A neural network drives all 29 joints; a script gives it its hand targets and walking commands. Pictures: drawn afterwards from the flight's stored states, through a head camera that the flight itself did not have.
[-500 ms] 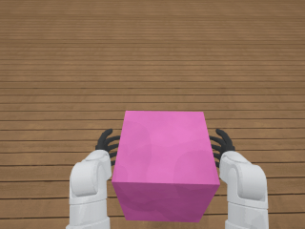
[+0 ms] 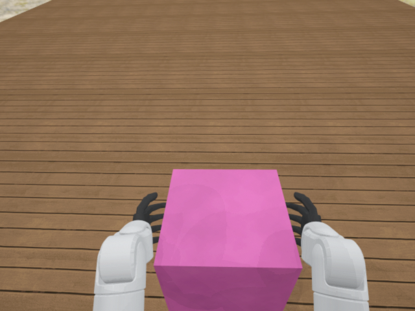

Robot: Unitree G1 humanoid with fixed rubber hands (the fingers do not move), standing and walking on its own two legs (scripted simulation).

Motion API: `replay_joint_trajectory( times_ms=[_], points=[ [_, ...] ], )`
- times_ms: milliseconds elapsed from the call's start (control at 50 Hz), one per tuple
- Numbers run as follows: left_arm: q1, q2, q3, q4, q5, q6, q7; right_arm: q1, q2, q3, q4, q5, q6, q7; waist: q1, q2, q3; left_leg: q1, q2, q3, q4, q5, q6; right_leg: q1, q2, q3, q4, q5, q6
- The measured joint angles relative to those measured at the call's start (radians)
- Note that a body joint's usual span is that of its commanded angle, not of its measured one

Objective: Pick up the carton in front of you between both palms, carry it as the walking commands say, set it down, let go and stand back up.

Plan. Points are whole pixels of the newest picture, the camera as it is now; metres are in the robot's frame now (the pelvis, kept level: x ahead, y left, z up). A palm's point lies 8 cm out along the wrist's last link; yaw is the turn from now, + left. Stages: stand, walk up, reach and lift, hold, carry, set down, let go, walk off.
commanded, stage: carry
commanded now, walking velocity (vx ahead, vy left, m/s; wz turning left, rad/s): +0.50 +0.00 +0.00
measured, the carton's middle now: (224, 247) +0.27 +0.01 -0.01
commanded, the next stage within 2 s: none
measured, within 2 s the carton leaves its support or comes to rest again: neither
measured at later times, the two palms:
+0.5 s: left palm (161, 122) +0.58 +0.18 +0.08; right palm (271, 124) +0.56 -0.11 +0.09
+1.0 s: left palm (179, 85) +0.79 +0.16 +0.08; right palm (268, 84) +0.79 -0.14 +0.08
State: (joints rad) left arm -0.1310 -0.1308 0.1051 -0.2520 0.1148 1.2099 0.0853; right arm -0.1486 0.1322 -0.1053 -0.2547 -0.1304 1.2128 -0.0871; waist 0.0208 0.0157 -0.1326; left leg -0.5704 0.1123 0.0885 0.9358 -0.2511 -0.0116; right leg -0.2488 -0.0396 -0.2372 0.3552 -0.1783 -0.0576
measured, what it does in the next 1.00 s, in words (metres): walks ahead: left foot, then right foot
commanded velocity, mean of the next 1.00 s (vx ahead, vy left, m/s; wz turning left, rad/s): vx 0.20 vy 0.00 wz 0.00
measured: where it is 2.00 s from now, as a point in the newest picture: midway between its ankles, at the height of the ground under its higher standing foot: (217, 274)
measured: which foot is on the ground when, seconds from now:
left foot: up 0.00-0.22, down 0.24-0.70, up 0.72-0.86, down 0.88-1.00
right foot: down 0.00-0.24, up 0.26-0.64, down 0.66-1.00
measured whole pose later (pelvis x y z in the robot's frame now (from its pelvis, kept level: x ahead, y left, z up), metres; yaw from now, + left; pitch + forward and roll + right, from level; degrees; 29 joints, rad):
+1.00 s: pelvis +0.53 +0.02 -0.01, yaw -1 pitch +3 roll +0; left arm -0.15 -0.13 0.10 -0.35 0.11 1.20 0.08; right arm -0.16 0.13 -0.10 -0.35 -0.13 1.21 -0.08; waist 0.00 0.02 -0.09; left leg -0.19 0.07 0.12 0.47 -0.32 -0.03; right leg -0.31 -0.04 -0.22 0.46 -0.20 -0.04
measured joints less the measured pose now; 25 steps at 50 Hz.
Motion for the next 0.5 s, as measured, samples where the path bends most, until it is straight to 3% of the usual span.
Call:
replay_joint_trajectory(
  times_ms=[160, 220, 240, 260, 300, 360, 420, 500],
  points=[
    [0.004, 0.001, -0.024, -0.084, -0.002, -0.001, 0.0, 0.02, -0.002, 0.006, -0.097, 0.011, -0.004, 0.0, -0.007, -0.009, -0.02, 0.012, -0.005, 0.058, -0.392, 0.181, -0.003, 0.205, -0.003, 0.013, -0.095, -0.099, 0.058],
    [-0.009, -0.001, -0.026, -0.095, 0.003, 0.018, 0.0, 0.012, -0.002, -0.002, -0.109, 0.015, 0.011, 0.0, -0.006, -0.017, -0.036, 0.088, -0.025, 0.105, -0.477, 0.16, 0.008, 0.26, -0.019, 0.027, -0.04, -0.194, 0.093],
    [-0.016, -0.001, -0.02, -0.096, 0.006, 0.025, 0.0, 0.002, -0.001, -0.003, -0.102, 0.016, 0.013, 0.0, -0.006, -0.026, -0.039, 0.115, -0.034, 0.122, -0.489, 0.183, 0.032, 0.26, -0.035, 0.036, 0.023, -0.245, 0.104],
    [-0.023, 0.003, -0.01, -0.089, 0.006, 0.028, 0.0, -0.009, 0.001, 0.001, -0.079, 0.015, 0.005, 0.0, -0.014, -0.05, -0.04, 0.114, -0.047, 0.139, -0.451, 0.187, 0.057, 0.227, -0.068, 0.049, 0.132, -0.289, 0.107],
    [-0.027, 0.013, 0.008, -0.068, 0.005, 0.036, 0.0, -0.033, 0.004, 0.007, -0.023, 0.01, 0.0, 0.001, -0.027, -0.058, -0.032, 0.123, -0.05, 0.153, -0.398, 0.111, 0.083, 0.086, -0.067, 0.122, 0.447, -0.294, 0.1],
    [-0.024, 0.0, 0.018, -0.046, 0.011, 0.043, 0.0, -0.025, 0.004, 0.004, 0.0, 0.01, 0.004, 0.001, -0.034, -0.041, -0.005, 0.192, -0.047, 0.158, -0.455, 0.072, 0.074, -0.126, -0.04, 0.158, 0.736, -0.244, 0.07],
    [-0.016, -0.002, -0.002, -0.052, 0.015, 0.033, 0.0, 0.0, 0.001, -0.001, -0.026, 0.018, -0.004, 0.001, -0.041, -0.036, 0.019, 0.278, -0.056, 0.155, -0.542, 0.069, 0.069, -0.263, -0.051, 0.152, 0.719, -0.136, 0.062],
    [-0.013, -0.001, -0.019, -0.095, 0.014, 0.018, 0.001, 0.01, 0.0, -0.002, -0.078, 0.028, -0.018, 0.001, -0.043, -0.03, 0.038, 0.389, -0.061, 0.147, -0.631, 0.048, 0.056, -0.355, -0.068, 0.139, 0.523, -0.033, 0.077]
  ],
)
